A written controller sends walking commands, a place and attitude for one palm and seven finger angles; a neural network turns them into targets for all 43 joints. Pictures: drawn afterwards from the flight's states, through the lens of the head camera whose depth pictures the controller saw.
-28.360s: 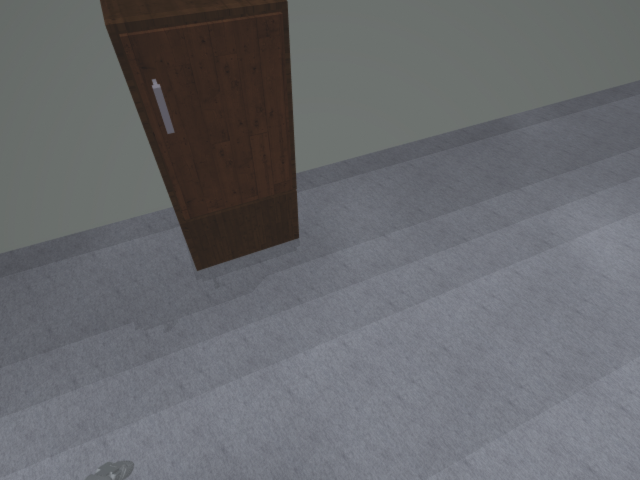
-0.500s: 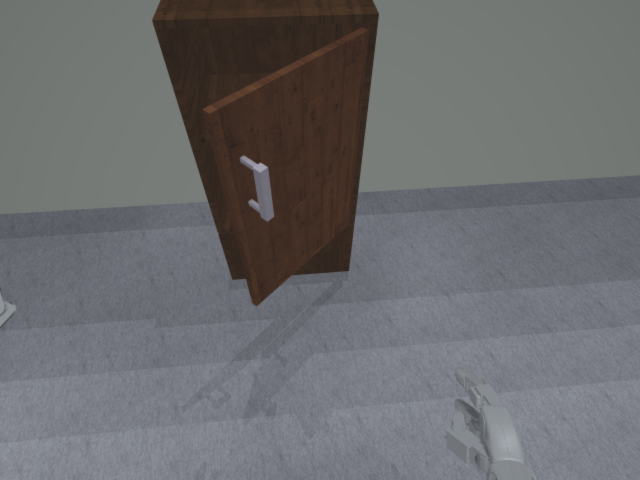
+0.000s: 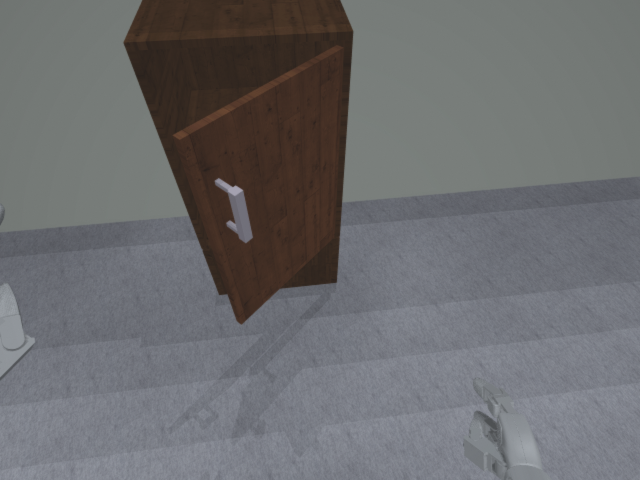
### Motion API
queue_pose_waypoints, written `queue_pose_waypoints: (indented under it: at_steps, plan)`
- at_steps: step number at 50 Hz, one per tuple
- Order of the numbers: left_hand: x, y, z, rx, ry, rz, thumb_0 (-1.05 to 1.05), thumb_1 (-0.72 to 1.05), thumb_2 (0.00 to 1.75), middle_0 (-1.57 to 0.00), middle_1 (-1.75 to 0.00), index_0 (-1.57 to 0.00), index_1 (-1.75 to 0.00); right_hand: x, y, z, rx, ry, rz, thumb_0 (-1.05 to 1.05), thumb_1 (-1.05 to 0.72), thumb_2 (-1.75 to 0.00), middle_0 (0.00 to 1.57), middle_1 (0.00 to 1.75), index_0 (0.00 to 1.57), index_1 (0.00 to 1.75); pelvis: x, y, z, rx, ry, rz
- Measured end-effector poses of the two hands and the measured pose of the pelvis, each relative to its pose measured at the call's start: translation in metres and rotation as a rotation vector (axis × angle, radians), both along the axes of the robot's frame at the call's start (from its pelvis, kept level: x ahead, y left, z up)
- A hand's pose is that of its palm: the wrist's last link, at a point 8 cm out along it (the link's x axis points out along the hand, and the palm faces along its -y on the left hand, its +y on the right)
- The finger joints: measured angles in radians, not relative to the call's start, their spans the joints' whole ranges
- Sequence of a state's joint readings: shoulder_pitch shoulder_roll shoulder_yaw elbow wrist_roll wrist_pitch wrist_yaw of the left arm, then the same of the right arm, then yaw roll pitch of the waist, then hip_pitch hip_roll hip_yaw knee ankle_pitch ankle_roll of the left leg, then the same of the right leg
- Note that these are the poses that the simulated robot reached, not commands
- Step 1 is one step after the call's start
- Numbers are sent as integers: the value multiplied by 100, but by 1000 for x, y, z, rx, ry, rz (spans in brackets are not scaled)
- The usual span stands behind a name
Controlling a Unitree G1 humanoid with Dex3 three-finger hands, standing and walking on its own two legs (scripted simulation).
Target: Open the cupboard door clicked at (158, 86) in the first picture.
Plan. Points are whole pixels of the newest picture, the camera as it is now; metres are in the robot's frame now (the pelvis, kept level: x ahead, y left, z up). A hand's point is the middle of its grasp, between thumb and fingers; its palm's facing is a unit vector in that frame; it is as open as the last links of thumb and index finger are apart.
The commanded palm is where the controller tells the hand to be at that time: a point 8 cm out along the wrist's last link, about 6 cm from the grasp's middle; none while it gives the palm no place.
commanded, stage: let the arm hang, fingers relaxed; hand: left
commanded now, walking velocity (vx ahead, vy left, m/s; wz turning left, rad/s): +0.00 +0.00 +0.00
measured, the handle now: (233, 211) +0.57 +0.17 -0.05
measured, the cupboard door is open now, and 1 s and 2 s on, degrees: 43 43 43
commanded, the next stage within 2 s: look to check the result in 1.14 s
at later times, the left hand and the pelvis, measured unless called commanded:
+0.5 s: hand out of the picture -0.06 +0.20 -0.18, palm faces +0.08 -0.98 -0.20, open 7.0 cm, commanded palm none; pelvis -0.05 +0.02 +0.00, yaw +3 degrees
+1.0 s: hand out of the picture -0.06 +0.19 -0.17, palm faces +0.06 -0.98 -0.17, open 7.3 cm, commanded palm none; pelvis -0.05 +0.03 +0.00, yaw +2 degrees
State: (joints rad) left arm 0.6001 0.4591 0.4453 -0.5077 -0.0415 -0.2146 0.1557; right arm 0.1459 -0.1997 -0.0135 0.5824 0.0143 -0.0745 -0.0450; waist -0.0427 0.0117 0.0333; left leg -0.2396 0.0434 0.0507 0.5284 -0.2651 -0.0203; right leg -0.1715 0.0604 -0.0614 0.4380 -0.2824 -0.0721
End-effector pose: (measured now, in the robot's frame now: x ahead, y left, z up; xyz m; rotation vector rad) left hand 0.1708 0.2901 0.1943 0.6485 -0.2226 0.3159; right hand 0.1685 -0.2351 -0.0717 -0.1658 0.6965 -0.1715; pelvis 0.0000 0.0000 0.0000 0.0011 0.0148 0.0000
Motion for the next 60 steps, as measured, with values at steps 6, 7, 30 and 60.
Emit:
queue_pose_waypoints:
  at_steps: [6,7,30,60]
  plan:
    - [-7,24,-94,-135,349,100,0,89,90,-21,-31,-21,-30,-11,3,-27,27,66,85,1,-90,-90,20,30,20,29,-11,10,-6,-13,21,26]
    - [-12,26,-127,-200,461,138,0,89,90,-21,-30,-21,-30,-16,3,-36,27,102,92,1,-90,-90,20,30,20,29,-13,12,-8,-11,24,34]
    - [-266,-29,-333,-658,1550,459,-1,94,90,-20,-30,-20,-30,-240,34,-73,46,762,-19,1,-91,-90,20,30,20,29,-55,23,1,-13,-43,45]
    - [-241,-53,-339,-709,1533,398,0,91,90,-20,-30,-20,-30,-230,64,-76,101,742,-30,0,-91,-90,20,30,20,29,-46,30,3,1,-37,35]
